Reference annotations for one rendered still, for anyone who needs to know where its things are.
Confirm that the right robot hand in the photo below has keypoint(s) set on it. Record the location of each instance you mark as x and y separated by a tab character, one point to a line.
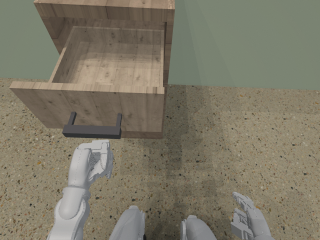
250	224

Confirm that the robot thigh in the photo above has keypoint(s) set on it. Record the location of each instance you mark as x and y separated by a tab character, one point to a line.
195	229
130	225

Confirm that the left robot hand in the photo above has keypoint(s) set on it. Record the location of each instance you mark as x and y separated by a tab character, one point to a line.
83	161

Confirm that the left robot forearm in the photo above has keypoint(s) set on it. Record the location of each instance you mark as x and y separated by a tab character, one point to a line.
70	214

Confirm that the handle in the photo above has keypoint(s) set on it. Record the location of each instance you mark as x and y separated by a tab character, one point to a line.
92	131

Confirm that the right robot thigh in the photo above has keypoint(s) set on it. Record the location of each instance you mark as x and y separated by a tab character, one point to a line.
195	229

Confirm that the drawer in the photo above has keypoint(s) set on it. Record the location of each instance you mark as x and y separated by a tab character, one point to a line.
102	71

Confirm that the left robot thigh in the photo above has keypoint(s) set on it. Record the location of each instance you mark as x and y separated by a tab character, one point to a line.
130	225

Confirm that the cabinet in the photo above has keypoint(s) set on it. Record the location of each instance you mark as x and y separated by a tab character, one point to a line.
59	17

